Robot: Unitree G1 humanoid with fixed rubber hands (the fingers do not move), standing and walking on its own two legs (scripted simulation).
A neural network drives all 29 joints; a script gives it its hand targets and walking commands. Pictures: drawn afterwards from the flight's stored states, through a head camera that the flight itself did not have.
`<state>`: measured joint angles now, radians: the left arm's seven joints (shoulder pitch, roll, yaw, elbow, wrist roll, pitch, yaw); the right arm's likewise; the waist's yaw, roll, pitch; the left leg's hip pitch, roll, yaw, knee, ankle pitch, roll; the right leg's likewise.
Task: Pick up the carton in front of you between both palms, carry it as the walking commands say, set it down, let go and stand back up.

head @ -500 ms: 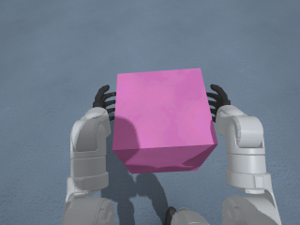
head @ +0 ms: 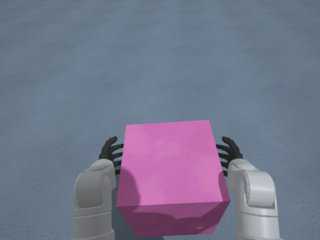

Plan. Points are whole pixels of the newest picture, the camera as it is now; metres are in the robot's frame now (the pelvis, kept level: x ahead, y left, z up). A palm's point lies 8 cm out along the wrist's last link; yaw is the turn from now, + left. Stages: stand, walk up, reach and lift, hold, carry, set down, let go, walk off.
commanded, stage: carry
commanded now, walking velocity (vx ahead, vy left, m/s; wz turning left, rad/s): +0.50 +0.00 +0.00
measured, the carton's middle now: (171, 181) +0.27 +0.00 +0.01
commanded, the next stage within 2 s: none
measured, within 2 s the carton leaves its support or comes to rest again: neither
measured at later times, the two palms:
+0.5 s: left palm (127, 90) +0.56 +0.14 +0.11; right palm (215, 91) +0.56 -0.16 +0.10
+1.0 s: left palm (130, 51) +0.88 +0.17 +0.10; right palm (194, 50) +0.88 -0.13 +0.10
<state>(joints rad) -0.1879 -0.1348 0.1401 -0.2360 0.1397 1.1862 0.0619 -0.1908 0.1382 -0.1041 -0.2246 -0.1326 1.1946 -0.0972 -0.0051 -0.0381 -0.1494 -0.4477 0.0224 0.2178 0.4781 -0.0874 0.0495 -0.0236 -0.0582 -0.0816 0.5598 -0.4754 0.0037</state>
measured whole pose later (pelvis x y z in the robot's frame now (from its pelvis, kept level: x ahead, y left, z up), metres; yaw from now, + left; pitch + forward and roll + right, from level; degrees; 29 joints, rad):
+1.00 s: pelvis +0.62 +0.02 +0.00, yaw +0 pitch +3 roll +0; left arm -0.17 -0.13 0.10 -0.36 0.13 1.23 0.08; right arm -0.17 0.13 -0.10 -0.36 -0.12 1.23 -0.10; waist 0.00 -0.03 -0.12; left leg -0.47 0.05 0.22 0.48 -0.04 0.05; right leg 0.05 -0.09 -0.18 0.43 -0.48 0.05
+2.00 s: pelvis +0.92 +0.03 +0.00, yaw +3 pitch +4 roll -1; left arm -0.14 -0.13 0.09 -0.24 0.15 1.15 0.07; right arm -0.13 0.13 -0.09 -0.25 -0.15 1.16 -0.08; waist 0.01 0.02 -0.12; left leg -0.13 0.06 0.13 0.53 -0.46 -0.02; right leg -0.38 -0.06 -0.21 0.58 -0.26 -0.03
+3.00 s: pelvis +0.86 +0.04 +0.01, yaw +3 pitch +1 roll +0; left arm -0.21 -0.14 0.17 0.17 0.24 0.73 0.03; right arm -0.20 0.14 -0.15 0.16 -0.24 0.74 -0.05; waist 0.00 0.01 -0.08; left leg -0.19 0.03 0.15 0.56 -0.39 0.03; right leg -0.40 -0.10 -0.19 0.51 -0.13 -0.01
